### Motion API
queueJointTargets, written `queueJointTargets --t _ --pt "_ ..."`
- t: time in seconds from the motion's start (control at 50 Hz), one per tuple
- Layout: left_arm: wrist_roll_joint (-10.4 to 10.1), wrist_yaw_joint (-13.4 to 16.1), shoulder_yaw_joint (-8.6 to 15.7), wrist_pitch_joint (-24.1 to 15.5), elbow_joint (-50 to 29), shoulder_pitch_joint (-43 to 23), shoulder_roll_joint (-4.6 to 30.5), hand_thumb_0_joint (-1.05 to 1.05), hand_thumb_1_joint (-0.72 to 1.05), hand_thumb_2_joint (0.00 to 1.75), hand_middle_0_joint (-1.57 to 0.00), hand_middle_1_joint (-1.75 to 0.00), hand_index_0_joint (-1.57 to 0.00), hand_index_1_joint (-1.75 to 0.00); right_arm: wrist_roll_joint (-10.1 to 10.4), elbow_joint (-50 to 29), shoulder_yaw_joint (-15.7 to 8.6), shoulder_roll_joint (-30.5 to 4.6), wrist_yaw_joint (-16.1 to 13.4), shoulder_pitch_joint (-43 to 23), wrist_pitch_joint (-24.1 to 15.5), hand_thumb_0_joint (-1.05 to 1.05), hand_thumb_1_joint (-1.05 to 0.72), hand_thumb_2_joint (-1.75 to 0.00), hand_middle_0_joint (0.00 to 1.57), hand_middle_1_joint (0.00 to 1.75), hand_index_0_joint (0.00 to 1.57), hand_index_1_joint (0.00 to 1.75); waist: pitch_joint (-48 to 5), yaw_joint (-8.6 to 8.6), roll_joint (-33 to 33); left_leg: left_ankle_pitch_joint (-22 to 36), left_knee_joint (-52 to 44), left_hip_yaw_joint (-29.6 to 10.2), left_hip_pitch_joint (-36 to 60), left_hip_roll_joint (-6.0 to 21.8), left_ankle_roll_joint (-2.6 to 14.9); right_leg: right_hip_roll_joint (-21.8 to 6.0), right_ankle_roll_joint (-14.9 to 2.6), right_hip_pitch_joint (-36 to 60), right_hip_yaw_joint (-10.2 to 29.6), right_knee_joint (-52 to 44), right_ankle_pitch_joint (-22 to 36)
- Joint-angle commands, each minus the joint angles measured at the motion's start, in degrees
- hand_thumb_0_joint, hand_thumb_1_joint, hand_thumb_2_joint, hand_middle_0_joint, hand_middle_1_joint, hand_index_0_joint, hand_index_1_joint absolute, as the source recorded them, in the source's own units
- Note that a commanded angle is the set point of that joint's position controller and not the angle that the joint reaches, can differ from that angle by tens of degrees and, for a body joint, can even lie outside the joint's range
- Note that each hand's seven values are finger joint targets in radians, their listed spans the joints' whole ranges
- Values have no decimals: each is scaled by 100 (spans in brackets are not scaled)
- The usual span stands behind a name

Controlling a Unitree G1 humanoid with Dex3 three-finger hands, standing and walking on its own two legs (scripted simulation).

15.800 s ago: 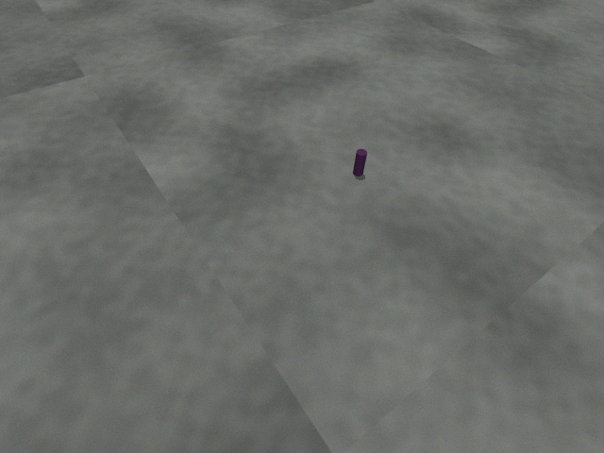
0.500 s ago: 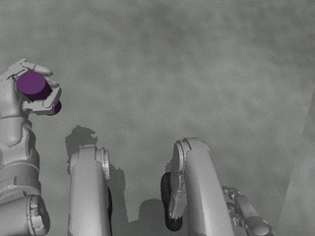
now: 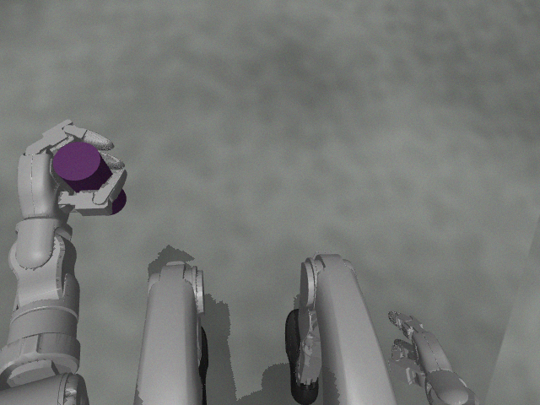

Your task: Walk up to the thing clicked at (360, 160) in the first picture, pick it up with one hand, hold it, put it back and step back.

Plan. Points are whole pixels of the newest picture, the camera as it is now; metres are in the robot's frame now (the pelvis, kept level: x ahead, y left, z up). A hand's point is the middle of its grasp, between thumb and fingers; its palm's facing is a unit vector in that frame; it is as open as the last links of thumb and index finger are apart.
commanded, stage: lift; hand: left
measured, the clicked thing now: (95, 183) +0.42 +0.23 -0.04
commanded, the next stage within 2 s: hold in 1.70 s
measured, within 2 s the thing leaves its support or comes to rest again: neither
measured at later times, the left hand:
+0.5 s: hand (20, 100) +0.40 +0.20 +0.18, palm faces +0.12 -0.99 -0.04, open 7.0 cm
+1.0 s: hand out of the picture +0.40 +0.20 +0.27, palm faces +0.12 -0.99 -0.03, open 7.0 cm
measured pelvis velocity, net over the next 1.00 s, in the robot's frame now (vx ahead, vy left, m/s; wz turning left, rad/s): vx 0.06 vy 0.01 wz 0.03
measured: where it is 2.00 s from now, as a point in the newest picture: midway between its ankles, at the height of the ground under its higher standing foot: (248, 381)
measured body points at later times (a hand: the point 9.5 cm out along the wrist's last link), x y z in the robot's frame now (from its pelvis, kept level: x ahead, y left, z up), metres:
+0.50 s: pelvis +0.04 +0.00 +0.15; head +0.17 +0.03 +0.58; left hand +0.39 +0.26 +0.18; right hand +0.20 -0.24 +0.04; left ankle +0.08 +0.12 -0.40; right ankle +0.10 -0.13 -0.40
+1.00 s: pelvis +0.06 +0.01 +0.24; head +0.15 +0.03 +0.68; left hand +0.39 +0.25 +0.28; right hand +0.20 -0.24 +0.13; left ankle +0.08 +0.12 -0.40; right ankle +0.10 -0.13 -0.40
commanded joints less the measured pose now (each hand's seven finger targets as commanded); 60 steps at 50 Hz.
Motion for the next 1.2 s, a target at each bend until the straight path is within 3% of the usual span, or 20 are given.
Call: queueJointTargets --t 0.0,0.06,0.08,0.1,0.14,0.16,0.26,0.34,0.4,0.44,0.5,0.62,0.74,0.82,0.84,0.92,0.94,1.12,1.16,1.18 --pt "-206 125 358 -239 -1784 -1218 1209 0 50 127 -125 -138 -127 -136 124 -585 -476 -1038 -149 453 -219 0 -89 -90 20 30 20 30 -3449 95 491 434 -1991 182 2513 -128 240 195 -225 2533 72 -1901 544" --pt "-192 192 30 -77 -2382 -1127 923 0 50 126 -124 -138 -126 -136 174 -650 -482 -958 -169 483 -230 0 -89 -90 20 30 20 30 -3699 86 725 783 -2343 105 3207 -104 177 196 -262 2750 37 -2047 853" --pt "-213 250 120 -16 -2662 -1089 1030 0 50 126 -124 -138 -127 -136 189 -635 -498 -962 -184 507 -236 0 -89 -90 20 30 20 30 -3726 149 783 844 -2423 98 3362 -108 172 199 -265 2833 44 -2135 905" --pt "-221 293 33 130 -2217 -553 786 0 52 125 -124 -136 -126 -134 237 -690 -493 -961 -209 467 -238 0 -89 -90 20 30 20 30 -3553 149 584 902 -2585 26 3513 -92 156 191 -257 2895 13 -2237 954" --pt "-216 371 -53 153 -2955 -1043 870 0 53 125 -121 -134 -123 -133 236 -661 -488 -908 -238 493 -243 0 -89 -90 20 30 20 30 -3563 110 792 908 -2776 -12 3817 -69 136 196 -262 2992 25 -2411 984" --pt "-198 436 114 211 -3076 -943 1072 0 54 125 -123 -136 -125 -134 248 -650 -491 -880 -264 541 -243 0 -89 -90 20 30 20 30 -3630 185 748 989 -2850 8 3916 -75 146 205 -247 3262 34 -2538 1044" --pt "-306 526 -301 488 -3015 -377 508 0 47 126 -121 -136 -124 -135 311 -658 -439 -785 -303 440 -323 0 -89 -90 20 30 20 30 -3068 101 489 997 -3331 -7 4232 -60 158 225 -212 3721 38 -3095 1096" --pt "-183 649 -397 625 -3563 -166 645 0 45 124 -121 -135 -124 -133 322 -708 -445 -721 -347 529 -352 0 -90 -90 20 30 20 30 -3148 166 538 1370 -3820 0 4963 -43 132 236 -192 4410 30 -3621 1437" --pt "-243 750 -392 679 -3590 -3 520 0 42 124 -124 -136 -125 -135 332 -667 -427 -648 -371 575 -408 0 -90 -90 20 30 20 30 -2906 133 442 1477 -4101 15 5184 -60 139 278 -178 4815 19 -3944 1558" --pt "-239 777 -484 768 -2797 467 260 0 44 125 -122 -135 -124 -134 340 -639 -363 -611 -375 506 -446 0 -90 -90 20 30 20 30 -2395 99 201 1477 -4308 -11 5154 -46 153 292 -163 4932 0 -4143 1605" --pt "-168 818 -331 631 -3348 27 637 0 48 125 -124 -135 -125 -134 310 -589 -370 -594 -393 604 -454 0 -89 -90 20 30 20 30 -2510 198 491 1740 -4606 15 5742 -38 117 287 -180 5287 22 -4417 1778" --pt "-168 705 -658 621 -2919 298 236 0 46 124 -125 -135 -126 -134 270 -517 -373 -567 -353 714 -526 0 -90 -90 20 30 20 30 -2080 159 422 2154 -5074 86 6292 -24 100 298 -176 5827 6 -4950 2163" --pt "-172 634 -566 487 -2995 126 356 0 45 124 -127 -135 -128 -135 232 -527 -373 -590 -307 698 -523 0 -90 -90 20 30 20 30 -2010 284 570 2125 -5727 -56 6975 34 9 316 -186 6118 -76 -5292 2008" --pt "-216 609 -699 472 -2764 294 152 0 47 125 -126 -135 -127 -134 209 -517 -319 -528 -316 752 -520 0 -90 -90 20 30 20 30 -1891 207 333 2381 -5850 77 7029 -9 52 344 -165 6596 -61 -5572 2330" --pt "-206 641 -621 406 -3210 -50 332 0 48 126 -126 -135 -128 -134 207 -537 -351 -559 -324 743 -522 0 -90 -90 20 30 20 30 -1890 261 478 2314 -5947 117 7117 -24 53 335 -160 6693 -42 -5661 2296" --pt "-192 684 -687 436 -2609 347 89 0 48 127 -127 -137 -129 -136 192 -522 -313 -498 -331 734 -509 0 -90 -90 20 30 20 30 -1605 230 224 2222 -6171 151 7103 -30 67 327 -138 6965 -30 -5917 2263" --pt "-197 698 -714 358 -3181 14 176 0 48 126 -127 -136 -128 -136 192 -567 -364 -545 -336 742 -505 0 -90 -90 20 30 20 30 -1756 267 318 2283 -6247 146 7300 -22 58 319 -144 7063 -32 -5962 2306" --pt "-180 630 -791 369 -2587 238 33 0 51 126 -126 -135 -127 -134 175 -518 -314 -476 -350 704 -479 0 -90 -89 20 30 20 30 -1197 242 319 2291 -6719 196 7688 -29 41 346 -140 7370 -38 -6435 2336" --pt "-158 644 -620 307 -2833 -4 279 0 50 126 -126 -135 -128 -134 168 -485 -342 -501 -360 741 -464 0 -90 -90 20 30 20 30 -1415 296 351 2406 -6776 183 7880 -12 22 350 -149 7520 -42 -6460 2389" --pt "-170 612 -707 315 -2609 256 120 0 49 125 -127 -135 -129 -135 165 -510 -313 -456 -358 744 -453 0 -90 -89 20 30 20 30 -1411 272 222 2471 -6789 194 7851 -22 31 342 -137 7686 -36 -6503 2463"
